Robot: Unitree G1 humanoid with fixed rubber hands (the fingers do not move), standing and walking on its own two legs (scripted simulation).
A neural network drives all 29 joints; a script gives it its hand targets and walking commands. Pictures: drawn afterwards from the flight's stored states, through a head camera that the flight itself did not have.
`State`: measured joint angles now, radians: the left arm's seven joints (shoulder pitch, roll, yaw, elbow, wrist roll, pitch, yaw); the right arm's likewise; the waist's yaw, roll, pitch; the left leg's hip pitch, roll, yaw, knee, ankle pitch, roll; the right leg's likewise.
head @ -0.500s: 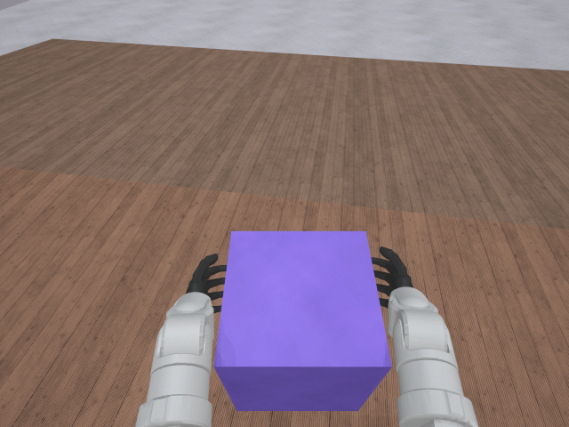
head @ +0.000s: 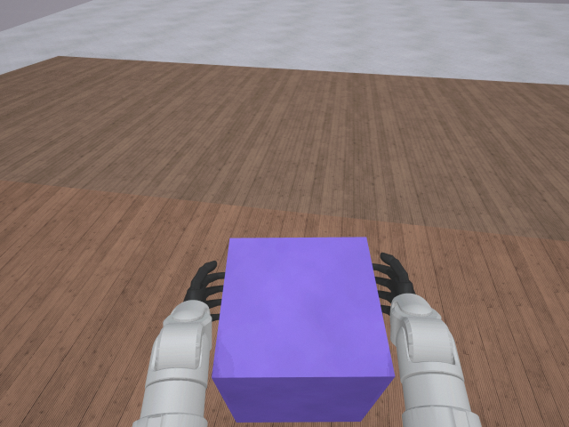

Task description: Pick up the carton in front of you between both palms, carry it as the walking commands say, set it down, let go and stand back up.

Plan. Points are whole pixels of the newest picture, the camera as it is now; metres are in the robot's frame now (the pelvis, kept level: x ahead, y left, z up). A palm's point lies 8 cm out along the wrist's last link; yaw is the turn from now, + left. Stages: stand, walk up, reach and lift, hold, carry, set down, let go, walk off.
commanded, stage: hold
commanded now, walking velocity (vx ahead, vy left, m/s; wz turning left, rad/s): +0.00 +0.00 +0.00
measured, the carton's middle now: (298, 334) +0.29 +0.00 -0.04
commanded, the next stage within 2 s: carry in 0.60 s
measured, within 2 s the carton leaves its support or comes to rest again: neither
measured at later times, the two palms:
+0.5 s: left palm (195, 311) +0.28 +0.15 +0.05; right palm (404, 305) +0.28 -0.15 +0.06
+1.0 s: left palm (217, 246) +0.37 +0.12 +0.09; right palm (409, 242) +0.37 -0.17 +0.09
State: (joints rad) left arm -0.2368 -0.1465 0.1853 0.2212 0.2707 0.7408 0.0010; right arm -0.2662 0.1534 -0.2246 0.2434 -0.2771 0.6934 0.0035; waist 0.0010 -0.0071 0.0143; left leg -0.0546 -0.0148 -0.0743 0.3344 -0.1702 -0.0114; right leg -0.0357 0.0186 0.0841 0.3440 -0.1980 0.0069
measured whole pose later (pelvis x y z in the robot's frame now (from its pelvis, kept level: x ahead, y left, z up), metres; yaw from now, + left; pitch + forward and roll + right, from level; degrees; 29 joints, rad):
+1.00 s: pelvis +0.09 -0.01 +0.00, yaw -1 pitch +5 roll +2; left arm -0.20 -0.14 0.10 -0.18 0.14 1.11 0.08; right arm -0.23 0.10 -0.14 -0.16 -0.11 1.07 -0.06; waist 0.01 -0.03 -0.16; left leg -0.43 0.02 0.15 0.56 -0.32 -0.01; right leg -0.14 -0.04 -0.03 0.33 -0.29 -0.01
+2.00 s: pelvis +0.72 -0.04 -0.02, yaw -5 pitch +4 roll +1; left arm -0.15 -0.13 0.11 -0.36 0.11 1.25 0.08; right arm -0.18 0.14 -0.11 -0.31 -0.11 1.19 -0.08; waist -0.02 -0.03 -0.07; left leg -0.44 0.05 0.28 0.55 -0.18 0.10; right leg -0.24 -0.09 -0.07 1.07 -0.45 0.01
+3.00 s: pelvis +1.38 -0.09 -0.03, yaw -4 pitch +3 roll +0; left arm -0.61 0.02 0.15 0.04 0.04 1.25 0.11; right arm -0.63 0.02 -0.18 0.07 -0.07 1.18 -0.12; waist -0.03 -0.03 -0.01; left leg -0.50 0.02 0.19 0.65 -0.13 0.13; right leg -0.31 -0.03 -0.03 1.20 -0.47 -0.04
